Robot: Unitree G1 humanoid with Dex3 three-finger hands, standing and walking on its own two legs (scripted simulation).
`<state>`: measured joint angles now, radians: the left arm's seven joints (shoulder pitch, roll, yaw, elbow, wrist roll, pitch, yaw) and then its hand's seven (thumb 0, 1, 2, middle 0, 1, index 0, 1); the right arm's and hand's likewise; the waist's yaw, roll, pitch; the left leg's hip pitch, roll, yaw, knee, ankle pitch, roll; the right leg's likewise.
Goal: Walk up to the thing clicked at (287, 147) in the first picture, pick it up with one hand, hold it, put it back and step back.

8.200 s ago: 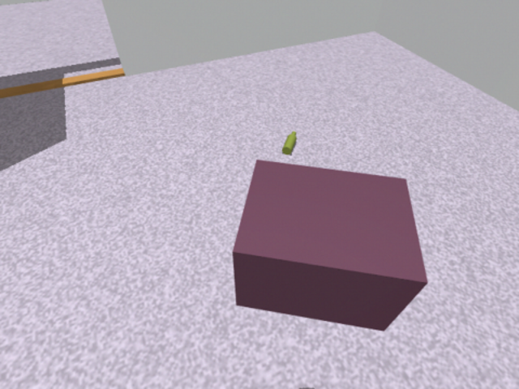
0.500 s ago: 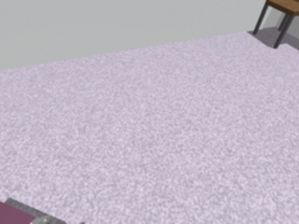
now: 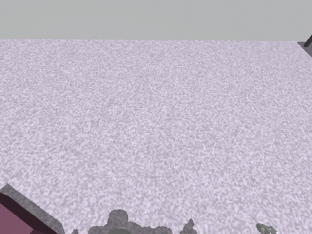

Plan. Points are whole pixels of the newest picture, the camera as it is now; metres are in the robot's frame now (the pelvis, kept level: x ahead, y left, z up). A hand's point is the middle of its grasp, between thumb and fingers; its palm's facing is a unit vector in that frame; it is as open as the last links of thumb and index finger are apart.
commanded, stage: walk up
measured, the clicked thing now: out of the picture +0.23 +1.60 -0.72
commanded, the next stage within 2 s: stand in 0.84 s
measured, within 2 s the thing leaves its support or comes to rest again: neither
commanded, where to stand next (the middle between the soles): +0.07 -0.01 m, yaw +5 degrees
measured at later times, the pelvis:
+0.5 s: pelvis +0.00 -0.01 +0.01, yaw +5 degrees
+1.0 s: pelvis +0.01 -0.03 +0.03, yaw +6 degrees
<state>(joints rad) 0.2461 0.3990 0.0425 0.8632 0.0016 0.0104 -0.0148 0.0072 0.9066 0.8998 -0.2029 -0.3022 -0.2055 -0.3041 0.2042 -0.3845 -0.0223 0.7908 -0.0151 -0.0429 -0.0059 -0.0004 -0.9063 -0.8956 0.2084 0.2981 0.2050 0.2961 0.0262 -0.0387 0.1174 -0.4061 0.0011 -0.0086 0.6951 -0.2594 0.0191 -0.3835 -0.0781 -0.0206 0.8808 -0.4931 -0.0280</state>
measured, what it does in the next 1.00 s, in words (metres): steps on the spot: right foot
